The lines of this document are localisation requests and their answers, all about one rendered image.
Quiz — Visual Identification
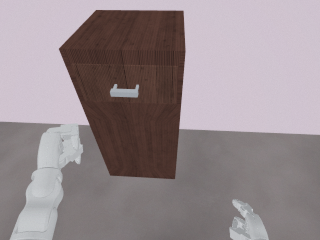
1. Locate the drawer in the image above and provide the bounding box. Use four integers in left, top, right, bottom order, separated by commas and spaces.
71, 63, 178, 104

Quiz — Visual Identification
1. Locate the right robot hand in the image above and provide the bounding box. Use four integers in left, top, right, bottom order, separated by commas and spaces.
229, 199, 269, 240

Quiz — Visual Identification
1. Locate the robot left forearm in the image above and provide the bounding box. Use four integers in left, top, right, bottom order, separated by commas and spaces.
10, 167, 64, 240

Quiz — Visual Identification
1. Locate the left robot hand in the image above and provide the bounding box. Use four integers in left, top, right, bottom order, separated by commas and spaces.
37, 123, 83, 171

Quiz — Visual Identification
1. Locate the handle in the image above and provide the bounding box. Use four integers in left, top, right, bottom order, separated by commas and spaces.
110, 84, 139, 98

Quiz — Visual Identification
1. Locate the cabinet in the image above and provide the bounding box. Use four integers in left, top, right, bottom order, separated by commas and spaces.
59, 10, 186, 179

